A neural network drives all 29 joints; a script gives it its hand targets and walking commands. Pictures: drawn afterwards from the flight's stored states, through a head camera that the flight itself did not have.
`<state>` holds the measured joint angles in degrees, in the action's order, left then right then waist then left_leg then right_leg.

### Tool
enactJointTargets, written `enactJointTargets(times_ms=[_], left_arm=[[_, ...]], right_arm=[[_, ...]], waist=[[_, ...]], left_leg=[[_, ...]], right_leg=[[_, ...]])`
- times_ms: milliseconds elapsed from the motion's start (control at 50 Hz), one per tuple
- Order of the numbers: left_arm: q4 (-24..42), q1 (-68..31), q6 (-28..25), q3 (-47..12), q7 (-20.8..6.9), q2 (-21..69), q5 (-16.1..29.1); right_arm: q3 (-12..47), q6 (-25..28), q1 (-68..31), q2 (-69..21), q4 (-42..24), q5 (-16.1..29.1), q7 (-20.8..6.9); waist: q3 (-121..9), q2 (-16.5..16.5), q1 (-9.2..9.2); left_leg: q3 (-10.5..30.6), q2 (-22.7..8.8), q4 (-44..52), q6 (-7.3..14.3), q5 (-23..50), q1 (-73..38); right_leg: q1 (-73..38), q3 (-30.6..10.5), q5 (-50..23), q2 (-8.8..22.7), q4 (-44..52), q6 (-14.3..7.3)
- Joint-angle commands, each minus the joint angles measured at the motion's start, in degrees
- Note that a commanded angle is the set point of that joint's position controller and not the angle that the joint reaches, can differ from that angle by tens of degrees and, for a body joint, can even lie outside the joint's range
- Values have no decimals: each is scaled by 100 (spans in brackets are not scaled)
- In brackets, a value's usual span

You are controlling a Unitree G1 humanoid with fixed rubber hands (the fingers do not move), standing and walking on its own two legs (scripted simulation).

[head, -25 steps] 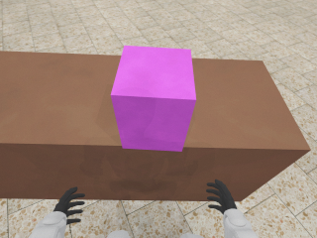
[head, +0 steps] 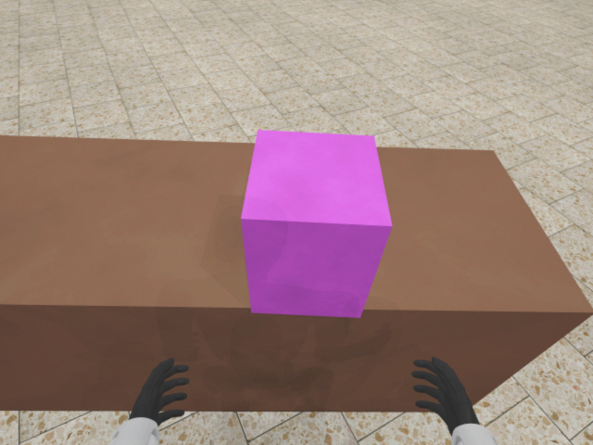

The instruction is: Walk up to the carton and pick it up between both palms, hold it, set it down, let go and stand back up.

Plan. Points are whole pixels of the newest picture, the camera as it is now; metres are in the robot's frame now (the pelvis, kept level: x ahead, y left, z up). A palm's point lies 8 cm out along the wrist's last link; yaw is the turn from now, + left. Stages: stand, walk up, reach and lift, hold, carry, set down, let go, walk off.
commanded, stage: reach and lift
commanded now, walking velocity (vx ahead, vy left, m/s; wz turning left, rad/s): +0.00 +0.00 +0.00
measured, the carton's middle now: (310, 227) +0.47 +0.00 +0.01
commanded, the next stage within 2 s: none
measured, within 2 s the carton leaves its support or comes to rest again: neither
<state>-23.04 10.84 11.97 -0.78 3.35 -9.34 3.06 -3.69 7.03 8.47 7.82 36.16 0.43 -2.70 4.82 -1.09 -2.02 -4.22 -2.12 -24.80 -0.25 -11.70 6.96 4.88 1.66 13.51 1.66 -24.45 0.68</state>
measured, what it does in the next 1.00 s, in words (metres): stands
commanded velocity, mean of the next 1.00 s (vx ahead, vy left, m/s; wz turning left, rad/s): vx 0.00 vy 0.00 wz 0.00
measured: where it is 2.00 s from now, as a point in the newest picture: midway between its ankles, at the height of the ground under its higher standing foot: outside the picture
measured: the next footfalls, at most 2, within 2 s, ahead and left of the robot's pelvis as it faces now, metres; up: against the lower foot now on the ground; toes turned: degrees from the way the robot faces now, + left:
none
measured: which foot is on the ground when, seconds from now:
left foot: down 0.00-1.00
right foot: down 0.00-1.00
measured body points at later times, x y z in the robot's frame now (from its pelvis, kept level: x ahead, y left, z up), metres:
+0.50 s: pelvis +0.04 -0.02 +0.00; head +0.03 +0.00 +0.45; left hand +0.23 +0.21 -0.04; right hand +0.25 -0.21 -0.04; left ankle +0.03 +0.12 -0.74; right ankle +0.01 -0.13 -0.74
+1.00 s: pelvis +0.04 -0.01 +0.00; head +0.02 +0.00 +0.45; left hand +0.30 +0.20 +0.00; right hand +0.30 -0.20 +0.00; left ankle +0.03 +0.12 -0.74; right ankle +0.01 -0.13 -0.74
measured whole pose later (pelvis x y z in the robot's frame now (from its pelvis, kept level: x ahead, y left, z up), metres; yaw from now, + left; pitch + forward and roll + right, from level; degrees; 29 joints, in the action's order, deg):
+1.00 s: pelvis +0.04 -0.01 +0.00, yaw +0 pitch -4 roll +0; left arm -30.4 0.9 -14.0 0.6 0.9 -9.6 6.2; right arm 3.4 23.3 -0.8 8.1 39.2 11.1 3.0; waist 1.4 -1.4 -1.5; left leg -3.3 -2.9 -23.8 -1.7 -14.3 5.7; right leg 3.6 0.6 15.9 0.1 -23.2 -0.2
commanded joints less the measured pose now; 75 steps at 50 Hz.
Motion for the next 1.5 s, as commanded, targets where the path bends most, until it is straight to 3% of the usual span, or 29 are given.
enactJointTargets(times_ms=[0, 220, 260, 280, 300, 400, 580, 820, 920, 980, 1100, 1280, 1480], left_arm=[[669, -113, -431, 99, 102, -361, -10], [475, -393, -1489, 67, 13, -453, 134], [366, -335, -1660, 125, -46, -465, 97], [390, -270, -1745, 195, -55, -486, 45], [374, -219, -1821, 167, -81, -476, 47], [399, -196, -2081, 221, -259, -489, 65], [413, -537, -2570, 214, -388, -506, 156], [-146, -1422, -3232, 232, -358, -524, 298], [49, -1968, -2749, 269, -237, -482, 325], [336, -2162, -2351, 281, -153, -444, 324], [798, -2514, -1512, 451, -170, -325, 143], [1576, -3416, -250, 651, -155, -211, 38], [1358, -4518, 259, 920, -193, -392, 86]], right_arm=[[-197, 240, -313, 753, -828, 45, -36], [-23, 626, -208, 446, -777, 321, 89], [34, 737, -202, 416, -635, 371, 137], [172, 875, -256, 546, -898, 389, 171], [180, 971, -197, 521, -828, 447, 220], [292, 1336, -145, 513, -720, 632, 390], [450, 1694, -390, 431, -785, 822, 483], [558, 2140, -1315, 459, -377, 1003, 516], [572, 1787, -1994, 520, -483, 1062, 576], [574, 1500, -2261, 577, -625, 1178, 608], [603, 941, -2635, 707, -704, 1376, 725], [449, 40, -3459, 851, -1229, 1427, 920], [416, -499, -4559, 1015, -1328, 1446, 1060]], waist=[[-351, 134, -109], [-650, 69, -5], [-605, 150, -18], [-880, 97, -190], [-890, 97, -110], [-826, 128, -51], [-607, 129, 4], [-862, 79, 57], [-969, 83, 39], [-1155, 84, 29], [-1347, 183, 34], [-1410, 288, 76], [-1946, 118, 37]], left_leg=[[57, 207, 668, -255, 971, -539], [23, 278, 505, -194, 1239, -580], [35, 284, 477, -217, 1428, -617], [45, 273, 389, -242, 1795, -786], [54, 290, 355, -263, 1959, -829], [96, 335, 301, -295, 2292, -957], [139, 291, 256, -286, 2137, -948], [137, 277, 102, -260, 1654, -571], [102, 228, 277, -227, 1449, -644], [98, 224, 311, -247, 1700, -821], [107, 256, 360, -290, 2215, -1198], [100, 246, 493, -267, 2037, -1354], [34, 255, 512, -158, 1777, -1165]], right_leg=[[525, 166, 48, -453, 851, -253], [536, -160, -399, -242, 957, -216], [451, -162, -584, -238, 971, -219], [358, -176, -866, -249, 897, -185], [316, -192, -1084, -260, 877, -160], [210, -194, -1634, -265, 859, -107], [337, -242, -1555, -241, 846, -133], [301, -333, -1486, -229, 534, -88], [360, -294, -1100, -249, 664, -164], [332, -260, -1251, -290, 721, -164], [315, -207, -1599, -355, 873, -112], [522, -89, -1301, -445, 1014, -66], [343, -94, -1497, -456, 896, 77]])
